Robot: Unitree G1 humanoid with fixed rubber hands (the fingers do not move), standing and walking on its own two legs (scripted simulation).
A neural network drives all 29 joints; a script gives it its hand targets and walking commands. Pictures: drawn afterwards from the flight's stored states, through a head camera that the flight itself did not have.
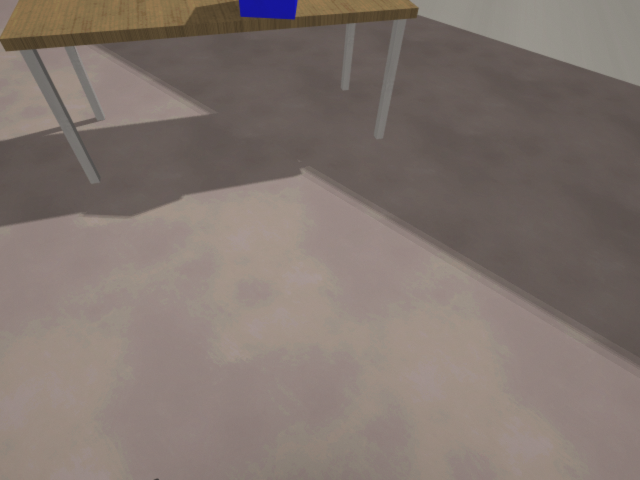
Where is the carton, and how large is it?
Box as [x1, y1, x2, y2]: [239, 0, 296, 18]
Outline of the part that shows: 239,0 241,16 294,18 296,0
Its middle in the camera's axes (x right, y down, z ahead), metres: -0.19 -1.02 +1.45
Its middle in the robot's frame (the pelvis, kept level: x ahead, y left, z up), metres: +1.78 +0.19 +0.02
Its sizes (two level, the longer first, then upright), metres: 0.210 0.200 0.250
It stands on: a table, 0.66 m high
